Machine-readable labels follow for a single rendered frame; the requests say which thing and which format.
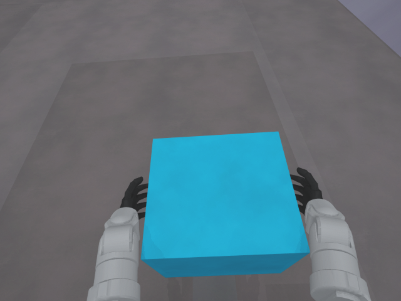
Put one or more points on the robot right forearm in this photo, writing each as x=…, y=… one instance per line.
x=335, y=272

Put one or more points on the robot left hand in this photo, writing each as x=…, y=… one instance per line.
x=132, y=197

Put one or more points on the carton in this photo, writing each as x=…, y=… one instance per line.
x=221, y=205

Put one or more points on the robot right hand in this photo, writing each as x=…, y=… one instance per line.
x=309, y=188

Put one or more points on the robot left forearm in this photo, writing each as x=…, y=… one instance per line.
x=116, y=268

